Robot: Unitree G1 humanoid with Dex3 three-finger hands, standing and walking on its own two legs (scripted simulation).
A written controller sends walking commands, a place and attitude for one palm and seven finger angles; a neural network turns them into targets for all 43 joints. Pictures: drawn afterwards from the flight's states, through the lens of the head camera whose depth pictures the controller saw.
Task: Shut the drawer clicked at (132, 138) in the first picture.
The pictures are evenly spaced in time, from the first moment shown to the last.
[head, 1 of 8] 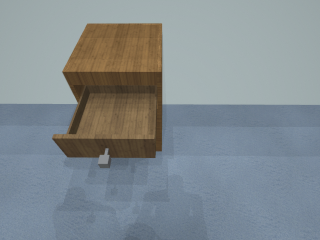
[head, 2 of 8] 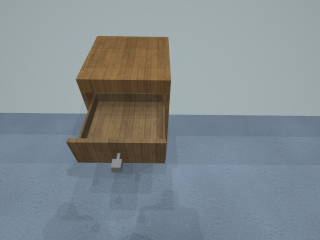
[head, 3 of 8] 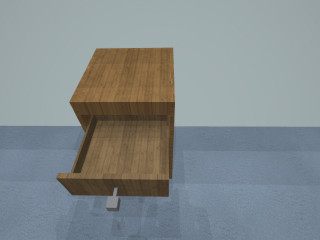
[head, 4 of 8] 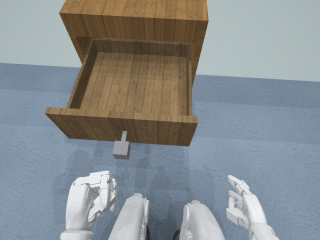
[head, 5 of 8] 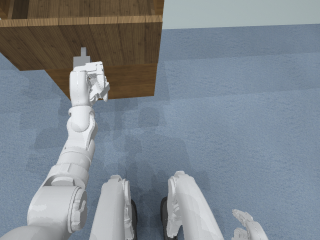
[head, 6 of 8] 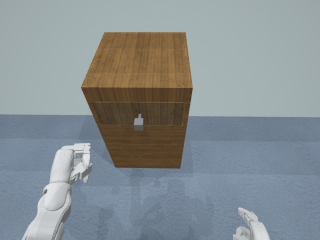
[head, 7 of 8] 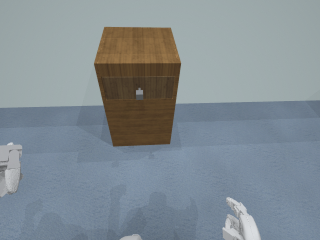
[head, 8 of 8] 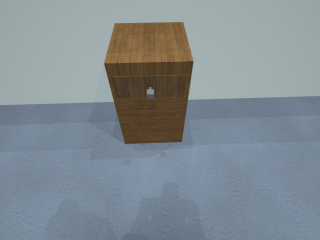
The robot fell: no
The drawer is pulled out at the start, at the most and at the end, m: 0.30 0.30 0.00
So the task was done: yes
